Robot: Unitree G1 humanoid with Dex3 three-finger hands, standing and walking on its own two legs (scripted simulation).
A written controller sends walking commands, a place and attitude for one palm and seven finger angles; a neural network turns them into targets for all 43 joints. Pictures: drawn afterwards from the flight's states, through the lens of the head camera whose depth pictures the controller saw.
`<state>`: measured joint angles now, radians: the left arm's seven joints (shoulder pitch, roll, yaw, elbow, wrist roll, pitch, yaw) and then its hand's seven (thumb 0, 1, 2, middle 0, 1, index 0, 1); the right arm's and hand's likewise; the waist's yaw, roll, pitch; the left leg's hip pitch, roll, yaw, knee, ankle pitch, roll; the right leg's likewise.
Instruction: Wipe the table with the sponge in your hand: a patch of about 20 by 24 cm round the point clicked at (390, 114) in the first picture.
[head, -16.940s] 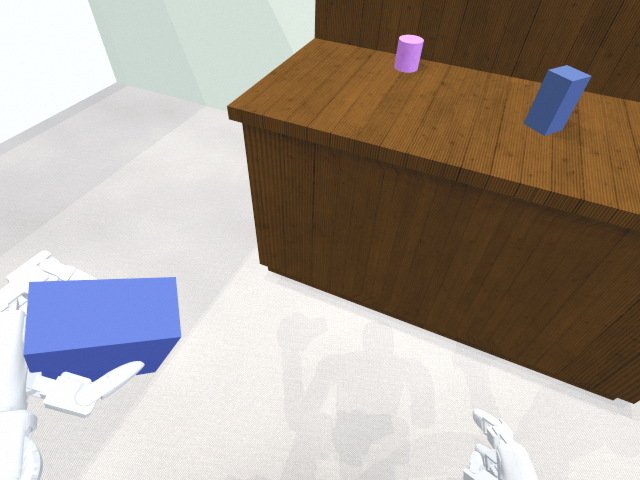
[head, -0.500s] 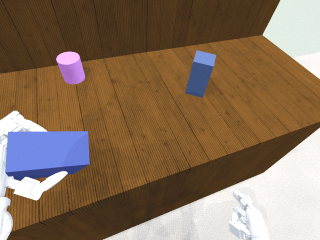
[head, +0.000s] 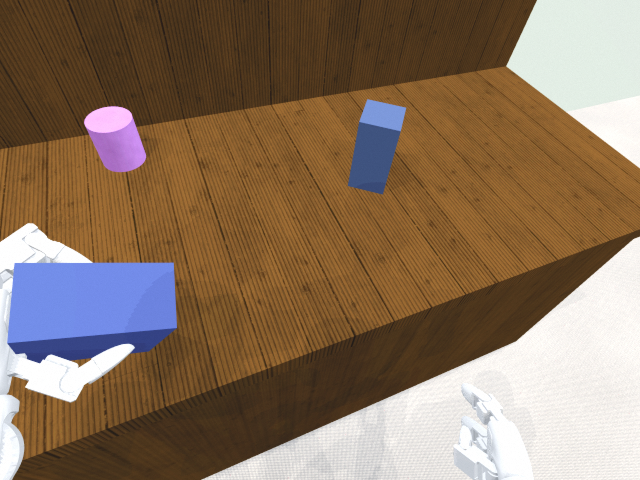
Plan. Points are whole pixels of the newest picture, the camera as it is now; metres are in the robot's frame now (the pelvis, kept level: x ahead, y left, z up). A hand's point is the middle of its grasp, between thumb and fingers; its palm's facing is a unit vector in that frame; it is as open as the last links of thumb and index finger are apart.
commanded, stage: shuffle to correct the standing spot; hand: left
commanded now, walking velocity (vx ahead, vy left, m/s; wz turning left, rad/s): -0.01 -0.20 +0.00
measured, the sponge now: (117, 315) +0.23 +0.22 +0.13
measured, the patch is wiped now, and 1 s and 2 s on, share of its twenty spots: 0.00 0.00 0.00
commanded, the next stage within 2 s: none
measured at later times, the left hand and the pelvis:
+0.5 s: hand (120, 314) +0.23 +0.20 +0.15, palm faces +0.30 -0.87 -0.40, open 9.9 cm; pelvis +0.00 -0.03 -0.01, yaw +0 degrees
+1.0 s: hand (112, 319) +0.22 +0.21 +0.16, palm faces +0.31 -0.86 -0.41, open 9.9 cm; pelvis +0.00 -0.03 -0.01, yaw +1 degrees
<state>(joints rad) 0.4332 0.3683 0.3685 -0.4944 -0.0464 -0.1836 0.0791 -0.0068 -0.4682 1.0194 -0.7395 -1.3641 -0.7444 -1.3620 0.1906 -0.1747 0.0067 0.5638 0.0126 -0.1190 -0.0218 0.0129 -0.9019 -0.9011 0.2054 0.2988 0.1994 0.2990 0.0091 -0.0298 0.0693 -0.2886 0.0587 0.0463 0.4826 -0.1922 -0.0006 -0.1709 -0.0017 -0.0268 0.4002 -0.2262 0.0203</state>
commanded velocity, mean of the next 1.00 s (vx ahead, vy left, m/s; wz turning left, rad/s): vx -0.02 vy -0.20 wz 0.00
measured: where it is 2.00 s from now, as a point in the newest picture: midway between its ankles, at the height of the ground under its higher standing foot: outside the picture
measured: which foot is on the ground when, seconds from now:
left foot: down 0.00-1.00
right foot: down 0.00-1.00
